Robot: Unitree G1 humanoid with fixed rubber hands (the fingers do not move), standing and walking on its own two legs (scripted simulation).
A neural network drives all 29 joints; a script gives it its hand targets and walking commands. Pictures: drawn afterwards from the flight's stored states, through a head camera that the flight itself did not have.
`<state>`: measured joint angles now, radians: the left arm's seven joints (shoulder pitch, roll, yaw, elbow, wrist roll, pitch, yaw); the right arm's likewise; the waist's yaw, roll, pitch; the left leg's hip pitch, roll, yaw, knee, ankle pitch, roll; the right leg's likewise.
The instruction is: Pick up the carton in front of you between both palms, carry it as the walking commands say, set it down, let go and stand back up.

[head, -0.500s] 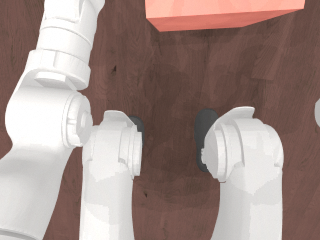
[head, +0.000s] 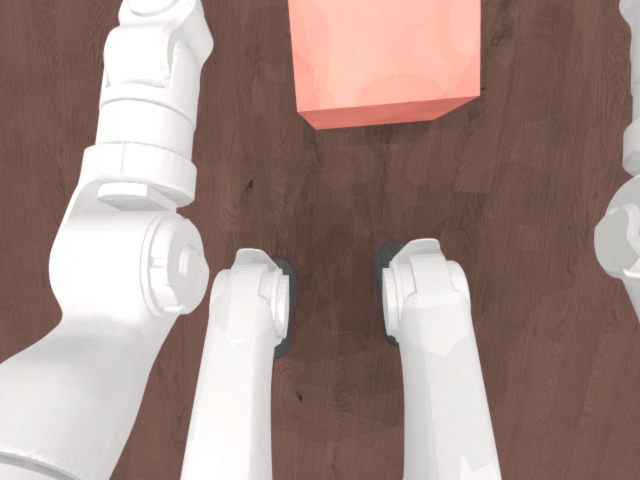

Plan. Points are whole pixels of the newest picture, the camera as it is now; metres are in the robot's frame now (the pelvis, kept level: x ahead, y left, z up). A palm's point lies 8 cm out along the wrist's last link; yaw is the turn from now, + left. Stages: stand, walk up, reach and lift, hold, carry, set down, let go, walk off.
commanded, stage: set down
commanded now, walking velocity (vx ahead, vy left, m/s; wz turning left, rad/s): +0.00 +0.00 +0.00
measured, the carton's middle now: (375, 43) +0.57 -0.10 -0.35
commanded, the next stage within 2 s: let go in 0.50 s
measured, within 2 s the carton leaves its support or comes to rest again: neither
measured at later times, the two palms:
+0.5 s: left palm out of the picture +0.58 +0.09 +0.04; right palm out of the picture +0.56 -0.30 +0.04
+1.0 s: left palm out of the picture +0.45 +0.15 +0.13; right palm out of the picture +0.43 -0.28 +0.14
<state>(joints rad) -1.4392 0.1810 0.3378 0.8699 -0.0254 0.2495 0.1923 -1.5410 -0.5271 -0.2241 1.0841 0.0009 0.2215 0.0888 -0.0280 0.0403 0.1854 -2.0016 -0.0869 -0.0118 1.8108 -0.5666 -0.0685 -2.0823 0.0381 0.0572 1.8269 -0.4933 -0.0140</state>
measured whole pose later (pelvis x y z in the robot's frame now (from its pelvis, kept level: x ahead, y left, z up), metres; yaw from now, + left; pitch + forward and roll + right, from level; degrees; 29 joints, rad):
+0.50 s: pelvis +0.02 -0.01 +0.14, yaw -2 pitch +45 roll +5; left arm -1.25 0.13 0.35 0.74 0.03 0.27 0.15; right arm -1.39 -0.48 -0.32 1.01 -0.07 0.23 0.13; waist -0.01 0.02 0.05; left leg -1.64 -0.07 -0.04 1.25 -0.41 -0.06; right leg -1.71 0.05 0.07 1.27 -0.35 -0.02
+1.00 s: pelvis +0.07 +0.00 +0.24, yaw -4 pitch +34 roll +1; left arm -0.50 0.11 0.20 0.58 0.09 0.11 0.03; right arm -0.58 -0.27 -0.26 0.69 -0.08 0.09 0.10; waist -0.01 0.02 -0.05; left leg -1.08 -0.04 -0.07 0.77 -0.29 -0.03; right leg -1.13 0.04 0.06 0.77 -0.24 -0.01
